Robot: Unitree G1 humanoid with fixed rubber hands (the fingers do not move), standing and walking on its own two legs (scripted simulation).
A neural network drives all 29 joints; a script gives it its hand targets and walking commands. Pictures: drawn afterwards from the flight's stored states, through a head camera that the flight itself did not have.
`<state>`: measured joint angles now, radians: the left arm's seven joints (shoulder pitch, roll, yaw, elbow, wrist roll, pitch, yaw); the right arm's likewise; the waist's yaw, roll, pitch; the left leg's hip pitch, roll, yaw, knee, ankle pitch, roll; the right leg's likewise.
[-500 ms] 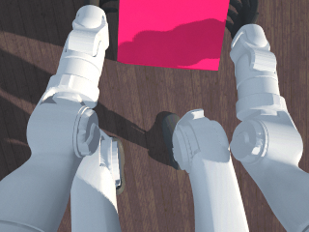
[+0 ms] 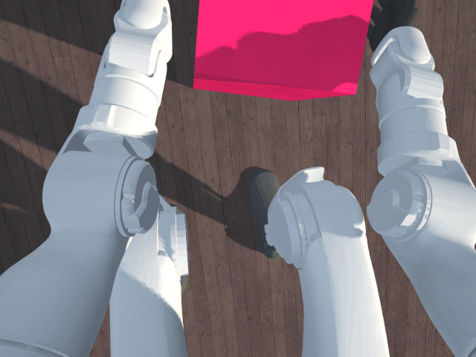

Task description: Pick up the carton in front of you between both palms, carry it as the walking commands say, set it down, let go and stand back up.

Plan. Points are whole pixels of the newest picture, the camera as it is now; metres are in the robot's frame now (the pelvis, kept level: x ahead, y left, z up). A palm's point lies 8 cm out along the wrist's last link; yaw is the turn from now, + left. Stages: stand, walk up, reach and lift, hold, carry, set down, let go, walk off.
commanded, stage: set down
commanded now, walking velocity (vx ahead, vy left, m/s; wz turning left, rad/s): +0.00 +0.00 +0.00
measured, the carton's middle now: (264, 25) +0.53 -0.11 -0.25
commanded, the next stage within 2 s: let go in 1.54 s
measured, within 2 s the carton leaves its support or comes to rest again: neither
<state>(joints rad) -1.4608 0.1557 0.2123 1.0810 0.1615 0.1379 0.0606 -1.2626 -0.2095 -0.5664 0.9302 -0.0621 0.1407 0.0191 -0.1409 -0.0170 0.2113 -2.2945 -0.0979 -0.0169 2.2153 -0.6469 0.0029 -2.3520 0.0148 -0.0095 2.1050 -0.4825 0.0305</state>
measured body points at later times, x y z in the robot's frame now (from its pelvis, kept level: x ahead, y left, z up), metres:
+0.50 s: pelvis -0.01 +0.00 +0.00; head +0.36 +0.01 +0.25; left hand +0.54 +0.11 -0.21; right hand +0.45 -0.28 -0.19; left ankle +0.08 +0.11 -0.34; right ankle +0.13 -0.12 -0.34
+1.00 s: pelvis +0.00 -0.01 +0.09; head +0.32 -0.02 +0.40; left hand +0.57 +0.08 -0.03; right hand +0.46 -0.29 -0.03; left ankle +0.08 +0.11 -0.34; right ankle +0.13 -0.12 -0.34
